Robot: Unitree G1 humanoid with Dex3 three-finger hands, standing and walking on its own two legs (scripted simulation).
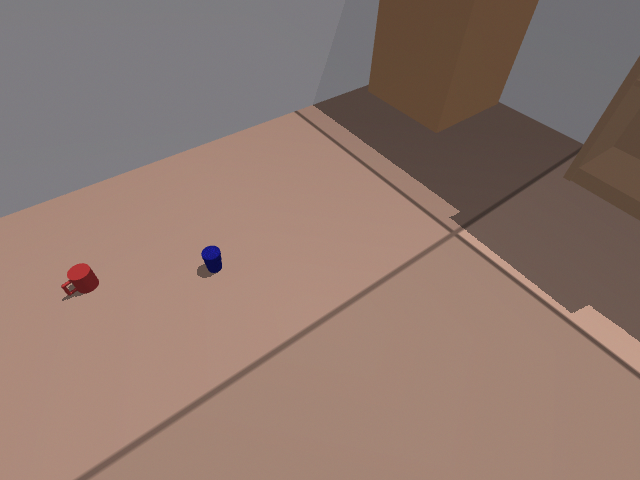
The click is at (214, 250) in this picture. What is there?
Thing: tapered cup
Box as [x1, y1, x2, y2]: [201, 246, 221, 272]
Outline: 208,246 202,250 201,254 207,268 211,272 216,272 221,268 220,252 216,246
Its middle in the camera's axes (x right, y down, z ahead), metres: -0.42 +0.12 +1.52
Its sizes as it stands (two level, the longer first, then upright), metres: 0.071 0.071 0.094
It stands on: the floor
